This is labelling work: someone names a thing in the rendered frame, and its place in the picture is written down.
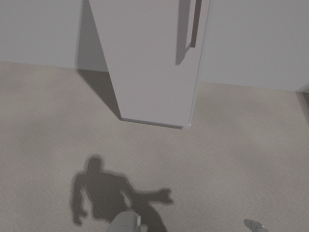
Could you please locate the handle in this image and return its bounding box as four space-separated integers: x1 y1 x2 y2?
190 0 202 48

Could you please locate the robot left thigh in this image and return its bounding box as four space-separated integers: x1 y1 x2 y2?
106 211 141 232

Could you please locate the robot right hand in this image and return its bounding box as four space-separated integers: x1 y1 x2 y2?
243 218 269 232

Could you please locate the fridge door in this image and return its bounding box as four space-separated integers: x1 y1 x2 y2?
89 0 210 127

